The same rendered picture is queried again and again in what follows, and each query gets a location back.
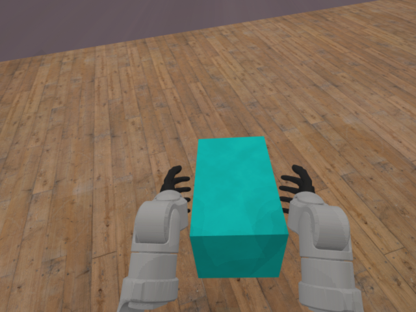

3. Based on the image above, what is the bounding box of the robot right forearm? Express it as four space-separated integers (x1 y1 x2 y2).
287 192 364 312

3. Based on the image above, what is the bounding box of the robot left hand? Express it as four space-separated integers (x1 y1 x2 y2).
160 165 191 213

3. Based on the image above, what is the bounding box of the robot left forearm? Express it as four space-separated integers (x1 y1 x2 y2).
117 190 189 312

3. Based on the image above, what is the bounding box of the carton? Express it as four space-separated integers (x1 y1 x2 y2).
190 136 289 278

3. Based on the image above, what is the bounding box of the robot right hand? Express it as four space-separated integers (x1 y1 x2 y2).
279 164 315 214

